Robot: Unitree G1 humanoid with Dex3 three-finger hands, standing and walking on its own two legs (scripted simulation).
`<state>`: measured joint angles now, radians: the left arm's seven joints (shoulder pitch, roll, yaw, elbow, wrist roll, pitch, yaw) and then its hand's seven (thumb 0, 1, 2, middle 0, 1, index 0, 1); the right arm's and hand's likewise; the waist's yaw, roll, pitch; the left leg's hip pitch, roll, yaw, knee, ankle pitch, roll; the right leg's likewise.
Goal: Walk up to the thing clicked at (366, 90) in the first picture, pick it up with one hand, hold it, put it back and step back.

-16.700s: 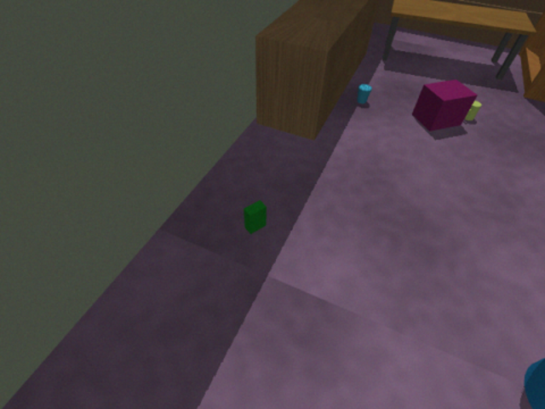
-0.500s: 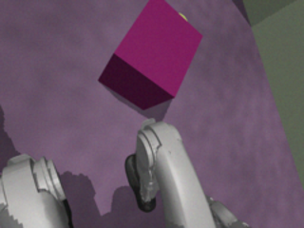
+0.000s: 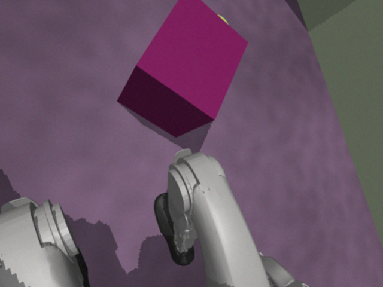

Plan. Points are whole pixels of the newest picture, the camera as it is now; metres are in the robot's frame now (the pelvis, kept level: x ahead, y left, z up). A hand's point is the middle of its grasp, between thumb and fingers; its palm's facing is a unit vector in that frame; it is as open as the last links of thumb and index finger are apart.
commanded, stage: close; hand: left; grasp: from above
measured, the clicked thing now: out of the picture +0.46 +0.34 -0.25
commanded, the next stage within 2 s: settle in 0.86 s
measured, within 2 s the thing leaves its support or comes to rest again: leaves its support in 1.40 s
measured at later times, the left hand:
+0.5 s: hand out of the picture +0.45 +0.34 -0.21, palm faces -0.46 -0.13 -0.88, open 12.6 cm
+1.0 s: hand out of the picture +0.45 +0.34 -0.21, palm faces -0.47 -0.13 -0.87, open 11.9 cm
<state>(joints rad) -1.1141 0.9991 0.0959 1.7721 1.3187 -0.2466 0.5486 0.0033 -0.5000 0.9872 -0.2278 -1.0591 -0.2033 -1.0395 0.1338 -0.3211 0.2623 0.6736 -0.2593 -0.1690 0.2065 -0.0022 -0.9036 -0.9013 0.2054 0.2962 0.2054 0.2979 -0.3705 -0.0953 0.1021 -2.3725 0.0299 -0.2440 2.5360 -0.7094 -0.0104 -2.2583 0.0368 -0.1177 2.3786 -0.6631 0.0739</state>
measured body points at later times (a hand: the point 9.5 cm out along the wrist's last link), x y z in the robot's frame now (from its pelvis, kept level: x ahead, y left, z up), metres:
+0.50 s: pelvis +0.00 +0.00 +0.00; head +0.26 +0.12 +0.35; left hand +0.47 +0.34 -0.16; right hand +0.05 -0.26 -0.06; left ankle +0.06 +0.13 -0.27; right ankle +0.11 -0.13 -0.27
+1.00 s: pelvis +0.00 +0.00 +0.00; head +0.27 +0.11 +0.35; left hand +0.47 +0.34 -0.16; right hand +0.05 -0.26 -0.06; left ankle +0.06 +0.13 -0.27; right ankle +0.11 -0.13 -0.27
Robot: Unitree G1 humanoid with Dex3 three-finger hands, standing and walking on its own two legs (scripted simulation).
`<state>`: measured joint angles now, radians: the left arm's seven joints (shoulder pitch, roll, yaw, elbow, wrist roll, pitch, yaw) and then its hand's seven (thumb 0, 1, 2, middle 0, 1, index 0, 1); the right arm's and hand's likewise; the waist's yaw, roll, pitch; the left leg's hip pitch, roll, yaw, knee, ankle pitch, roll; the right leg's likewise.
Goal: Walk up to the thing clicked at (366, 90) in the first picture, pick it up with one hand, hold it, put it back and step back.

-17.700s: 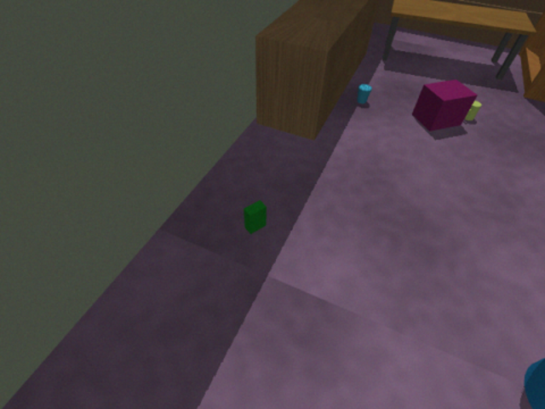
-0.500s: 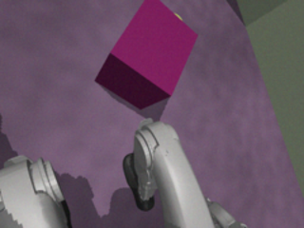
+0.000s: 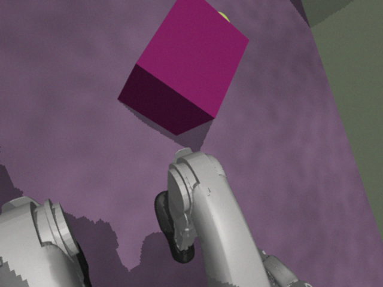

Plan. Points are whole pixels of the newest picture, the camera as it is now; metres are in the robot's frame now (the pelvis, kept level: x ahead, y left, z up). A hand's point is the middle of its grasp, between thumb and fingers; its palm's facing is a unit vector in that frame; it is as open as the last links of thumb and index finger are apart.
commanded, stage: settle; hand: left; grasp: from above
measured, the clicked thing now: out of the picture +0.46 +0.34 -0.25
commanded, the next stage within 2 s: lift in 0.90 s
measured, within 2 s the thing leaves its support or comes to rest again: leaves its support in 0.40 s
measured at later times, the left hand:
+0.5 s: hand out of the picture +0.46 +0.34 -0.19, palm faces -0.41 -0.10 -0.91, open 11.2 cm
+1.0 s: hand out of the picture +0.45 +0.34 -0.11, palm faces -0.48 -0.10 -0.87, open 11.2 cm
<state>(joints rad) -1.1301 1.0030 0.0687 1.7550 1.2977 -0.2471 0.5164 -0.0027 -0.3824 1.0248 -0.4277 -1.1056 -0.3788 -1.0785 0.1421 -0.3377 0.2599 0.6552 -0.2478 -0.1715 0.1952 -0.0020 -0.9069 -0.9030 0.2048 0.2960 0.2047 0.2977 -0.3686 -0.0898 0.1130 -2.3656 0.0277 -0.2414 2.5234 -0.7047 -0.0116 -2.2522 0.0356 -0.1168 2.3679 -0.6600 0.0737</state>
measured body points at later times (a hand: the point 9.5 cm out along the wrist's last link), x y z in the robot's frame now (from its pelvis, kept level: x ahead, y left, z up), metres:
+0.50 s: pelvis +0.01 +0.00 +0.01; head +0.26 +0.11 +0.36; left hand +0.47 +0.34 -0.14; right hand +0.07 -0.27 -0.07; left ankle +0.06 +0.13 -0.27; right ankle +0.11 -0.13 -0.27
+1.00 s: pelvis +0.00 +0.00 +0.04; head +0.24 +0.09 +0.41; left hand +0.47 +0.35 -0.06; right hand +0.08 -0.28 -0.05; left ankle +0.06 +0.13 -0.27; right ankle +0.11 -0.13 -0.27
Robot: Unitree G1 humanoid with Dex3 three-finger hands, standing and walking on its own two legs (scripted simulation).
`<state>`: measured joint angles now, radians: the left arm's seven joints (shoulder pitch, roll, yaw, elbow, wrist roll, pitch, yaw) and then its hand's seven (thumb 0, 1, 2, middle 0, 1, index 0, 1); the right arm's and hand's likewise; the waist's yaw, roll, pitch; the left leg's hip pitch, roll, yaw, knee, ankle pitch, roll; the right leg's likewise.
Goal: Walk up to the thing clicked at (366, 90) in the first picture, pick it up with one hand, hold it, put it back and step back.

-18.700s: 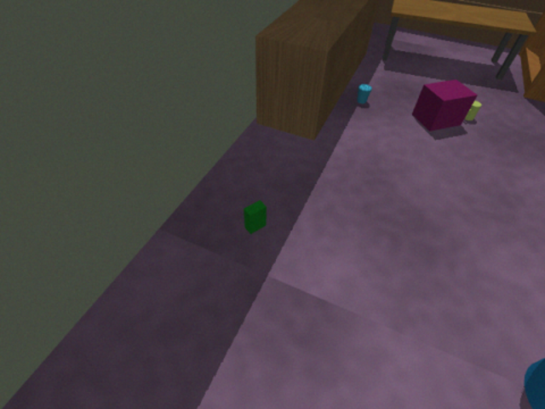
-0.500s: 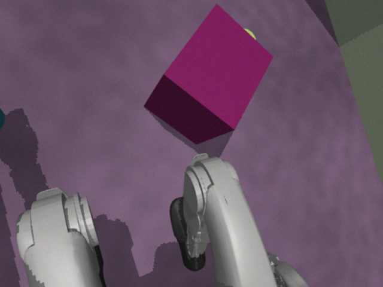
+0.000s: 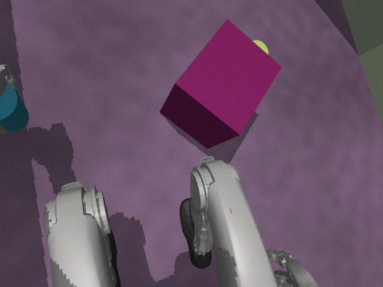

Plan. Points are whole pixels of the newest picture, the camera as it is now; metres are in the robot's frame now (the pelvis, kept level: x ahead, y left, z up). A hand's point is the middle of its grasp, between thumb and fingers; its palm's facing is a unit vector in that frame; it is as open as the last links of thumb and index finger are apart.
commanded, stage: lift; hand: left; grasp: from above
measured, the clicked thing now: (2, 110) +0.49 +0.31 -0.20
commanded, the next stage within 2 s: hold in 1.70 s
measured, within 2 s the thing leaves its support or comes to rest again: neither
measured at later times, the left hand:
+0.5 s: hand out of the picture +0.44 +0.32 -0.06, palm faces -0.48 -0.09 -0.87, open 11.1 cm
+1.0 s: hand out of the picture +0.35 +0.29 +0.13, palm faces -0.46 -0.12 -0.88, open 11.1 cm
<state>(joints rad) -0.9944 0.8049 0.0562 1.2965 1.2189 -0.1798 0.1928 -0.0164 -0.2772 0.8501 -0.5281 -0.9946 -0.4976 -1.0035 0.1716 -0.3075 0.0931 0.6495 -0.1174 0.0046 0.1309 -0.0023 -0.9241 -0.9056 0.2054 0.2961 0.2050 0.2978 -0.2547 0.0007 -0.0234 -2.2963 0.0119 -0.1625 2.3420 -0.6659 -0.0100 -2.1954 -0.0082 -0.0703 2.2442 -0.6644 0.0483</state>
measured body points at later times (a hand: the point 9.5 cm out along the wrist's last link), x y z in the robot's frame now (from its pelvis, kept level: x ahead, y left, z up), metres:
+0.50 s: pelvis +0.00 +0.00 +0.06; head +0.21 +0.07 +0.45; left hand +0.46 +0.32 -0.01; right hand +0.08 -0.27 -0.05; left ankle +0.08 +0.13 -0.32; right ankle +0.11 -0.13 -0.32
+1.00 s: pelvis +0.01 +0.00 +0.22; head +0.14 +0.04 +0.65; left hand +0.37 +0.29 +0.18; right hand +0.15 -0.24 +0.10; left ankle +0.08 +0.13 -0.32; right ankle +0.10 -0.13 -0.32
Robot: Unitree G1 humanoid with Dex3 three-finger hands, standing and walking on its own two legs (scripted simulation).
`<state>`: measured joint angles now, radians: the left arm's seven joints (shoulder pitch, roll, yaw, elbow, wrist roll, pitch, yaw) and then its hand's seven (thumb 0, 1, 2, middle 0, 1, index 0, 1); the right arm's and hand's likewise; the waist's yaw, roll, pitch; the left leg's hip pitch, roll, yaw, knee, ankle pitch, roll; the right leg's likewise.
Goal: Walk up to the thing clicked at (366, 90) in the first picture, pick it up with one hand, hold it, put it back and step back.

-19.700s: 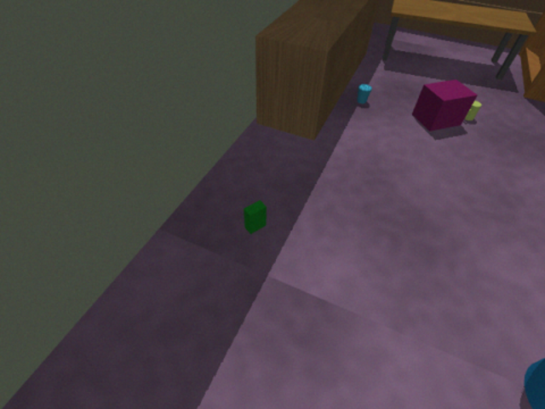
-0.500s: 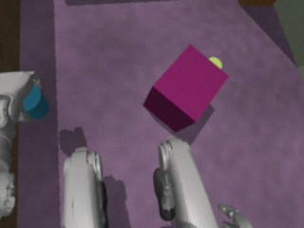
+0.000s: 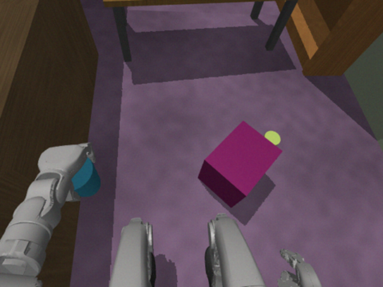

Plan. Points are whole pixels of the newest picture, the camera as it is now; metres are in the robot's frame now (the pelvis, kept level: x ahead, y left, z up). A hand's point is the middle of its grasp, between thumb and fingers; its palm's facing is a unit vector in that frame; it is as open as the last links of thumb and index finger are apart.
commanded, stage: lift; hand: left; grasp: from above
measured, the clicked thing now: (81, 179) +0.38 +0.25 -0.14
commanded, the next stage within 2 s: hold in 0.70 s
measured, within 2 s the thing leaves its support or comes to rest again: neither
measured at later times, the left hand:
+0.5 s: hand (56, 159) +0.36 +0.23 +0.04, palm faces -0.48 -0.09 -0.87, open 11.1 cm
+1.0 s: hand (47, 134) +0.38 +0.22 +0.09, palm faces -0.48 -0.07 -0.87, open 11.1 cm
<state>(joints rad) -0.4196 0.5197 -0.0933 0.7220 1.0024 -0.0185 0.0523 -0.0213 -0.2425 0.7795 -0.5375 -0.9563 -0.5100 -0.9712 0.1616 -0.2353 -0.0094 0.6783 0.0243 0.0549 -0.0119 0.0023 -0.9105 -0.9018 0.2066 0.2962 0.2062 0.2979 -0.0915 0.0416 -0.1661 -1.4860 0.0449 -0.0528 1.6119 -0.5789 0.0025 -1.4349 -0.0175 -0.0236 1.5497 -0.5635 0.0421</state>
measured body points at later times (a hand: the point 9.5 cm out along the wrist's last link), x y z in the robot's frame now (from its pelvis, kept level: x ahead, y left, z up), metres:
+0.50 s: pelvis +0.04 -0.01 +0.13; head +0.12 +0.00 +0.57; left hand +0.38 +0.23 +0.09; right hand +0.12 -0.28 +0.01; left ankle +0.08 +0.12 -0.54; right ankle +0.08 -0.15 -0.54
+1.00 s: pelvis +0.08 -0.01 +0.17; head +0.12 -0.01 +0.62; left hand +0.40 +0.23 +0.14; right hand +0.17 -0.28 +0.05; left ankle +0.08 +0.12 -0.54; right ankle +0.08 -0.15 -0.54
